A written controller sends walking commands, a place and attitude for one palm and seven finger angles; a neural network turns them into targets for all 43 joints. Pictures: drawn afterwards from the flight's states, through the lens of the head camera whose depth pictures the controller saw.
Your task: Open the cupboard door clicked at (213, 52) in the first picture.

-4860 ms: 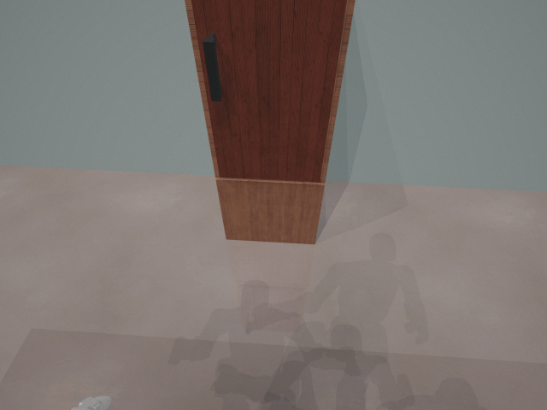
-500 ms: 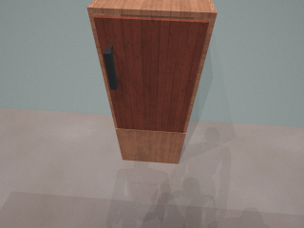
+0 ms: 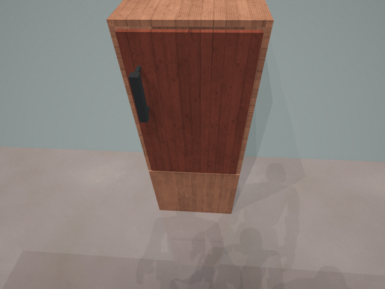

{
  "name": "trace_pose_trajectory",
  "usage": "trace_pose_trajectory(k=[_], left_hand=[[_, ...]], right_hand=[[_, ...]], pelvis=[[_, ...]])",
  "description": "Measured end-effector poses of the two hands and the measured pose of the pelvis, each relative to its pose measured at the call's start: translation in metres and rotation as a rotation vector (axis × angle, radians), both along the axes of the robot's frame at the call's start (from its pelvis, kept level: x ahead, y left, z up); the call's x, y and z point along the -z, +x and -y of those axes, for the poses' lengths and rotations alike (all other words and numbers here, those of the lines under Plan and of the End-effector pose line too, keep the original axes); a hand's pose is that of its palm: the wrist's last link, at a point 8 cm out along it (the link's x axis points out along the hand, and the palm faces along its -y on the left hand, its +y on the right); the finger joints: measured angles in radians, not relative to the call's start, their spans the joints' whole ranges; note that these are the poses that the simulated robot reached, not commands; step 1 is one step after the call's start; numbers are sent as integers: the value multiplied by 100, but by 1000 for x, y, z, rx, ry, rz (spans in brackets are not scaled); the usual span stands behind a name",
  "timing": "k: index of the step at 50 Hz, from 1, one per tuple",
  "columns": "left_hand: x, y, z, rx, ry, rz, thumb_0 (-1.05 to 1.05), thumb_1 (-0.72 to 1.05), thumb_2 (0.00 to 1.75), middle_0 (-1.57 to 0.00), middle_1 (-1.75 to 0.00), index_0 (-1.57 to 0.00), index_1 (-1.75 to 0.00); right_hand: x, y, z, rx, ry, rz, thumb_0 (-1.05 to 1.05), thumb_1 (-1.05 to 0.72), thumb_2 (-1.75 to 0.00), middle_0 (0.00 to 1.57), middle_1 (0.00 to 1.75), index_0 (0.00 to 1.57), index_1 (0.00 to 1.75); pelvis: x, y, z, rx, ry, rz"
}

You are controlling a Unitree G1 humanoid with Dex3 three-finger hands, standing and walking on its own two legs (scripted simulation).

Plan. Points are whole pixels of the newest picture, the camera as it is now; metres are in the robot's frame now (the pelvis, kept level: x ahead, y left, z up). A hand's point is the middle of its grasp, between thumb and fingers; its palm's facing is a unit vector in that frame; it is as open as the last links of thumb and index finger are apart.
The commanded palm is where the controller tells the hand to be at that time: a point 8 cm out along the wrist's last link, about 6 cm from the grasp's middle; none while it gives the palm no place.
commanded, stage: shuffle to correct the standing spot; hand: left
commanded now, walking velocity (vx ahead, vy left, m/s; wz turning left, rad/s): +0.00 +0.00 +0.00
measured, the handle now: (141, 94) +0.61 +0.19 +0.07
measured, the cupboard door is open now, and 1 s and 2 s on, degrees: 0 0 0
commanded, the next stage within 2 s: come to a stop and stand still in 0.30 s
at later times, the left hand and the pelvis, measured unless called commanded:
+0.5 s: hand out of the picture +0.04 +0.17 -0.19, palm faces +0.03 -0.98 -0.19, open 7.4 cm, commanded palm none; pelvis +0.06 -0.01 -0.02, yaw -1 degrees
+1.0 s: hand out of the picture +0.12 +0.18 -0.17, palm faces +0.01 -0.96 -0.27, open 7.4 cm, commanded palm none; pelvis +0.07 -0.01 -0.01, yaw -1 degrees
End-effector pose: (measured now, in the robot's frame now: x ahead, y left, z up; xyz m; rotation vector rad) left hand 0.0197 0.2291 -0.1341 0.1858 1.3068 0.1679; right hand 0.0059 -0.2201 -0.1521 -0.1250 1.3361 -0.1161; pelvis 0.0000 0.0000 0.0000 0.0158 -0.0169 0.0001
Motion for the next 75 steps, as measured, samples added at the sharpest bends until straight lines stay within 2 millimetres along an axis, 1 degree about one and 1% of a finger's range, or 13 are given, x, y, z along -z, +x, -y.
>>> trace_pose_trajectory(k=[10,19,23,27,29,33,39,45,50,55,61,70,75], left_hand=[[6,-2,8,-4,-18,-34,1,91,90,-20,-30,-20,-30],[20,-9,13,-45,-62,-113,1,91,90,-20,-30,-20,-30],[24,1,13,-40,-58,-144,1,91,90,-20,-30,-20,-30],[23,24,16,-41,-35,-118,1,91,90,-20,-30,-20,-30],[20,33,18,-46,-27,-92,1,91,90,-20,-30,-20,-30],[19,41,18,-49,-30,-87,1,91,90,-20,-30,-20,-30],[26,55,8,-36,-37,-118,1,91,90,-20,-30,-20,-30],[14,82,3,-14,6,-19,1,91,90,-20,-30,-20,-30],[3,91,5,23,40,41,1,91,90,-20,-30,-20,-30],[1,96,7,32,30,112,1,91,90,-20,-30,-20,-30],[3,92,9,46,-7,139,1,91,90,-20,-30,-20,-30],[10,63,0,41,-38,67,1,91,90,-20,-30,-20,-30],[13,42,-6,28,-46,1,1,91,90,-20,-30,-20,-30]], right_hand=[[1,3,8,0,-9,-28,0,-91,-90,20,30,20,30],[4,9,3,13,-15,-75,0,-91,-90,20,30,20,30],[9,14,-1,37,-12,-87,0,-91,-90,20,30,20,30],[14,21,-2,52,3,-124,0,-91,-90,20,30,20,30],[13,31,-2,47,7,-135,0,-91,-90,20,30,20,30],[7,66,4,28,-24,-100,1,-92,-90,20,30,20,30],[-1,113,11,29,-73,48,1,-93,-90,20,30,20,30],[-1,133,10,-3,-35,106,0,-92,-90,20,30,20,30],[-1,138,14,8,0,154,0,-91,-90,20,30,20,30],[-6,130,18,4,-10,186,0,-91,-90,20,30,20,30],[-11,101,19,-1,-35,153,0,-91,-90,20,30,20,30],[-15,43,12,16,-57,17,0,-91,-90,20,30,20,30],[-16,22,3,28,-57,-43,0,-91,-90,20,30,20,30]], pelvis=[[2,8,6,6,-2,-2],[11,35,3,6,-6,-14],[16,51,3,23,1,-18],[18,64,8,20,-3,-27],[16,68,10,10,-6,-29],[11,73,5,2,2,-28],[13,80,-3,36,15,-20],[10,74,6,25,21,-27],[9,71,11,18,-3,-22],[9,64,12,8,0,5],[7,53,9,7,-8,18],[3,44,0,6,-21,5],[1,43,-6,7,-23,-1]])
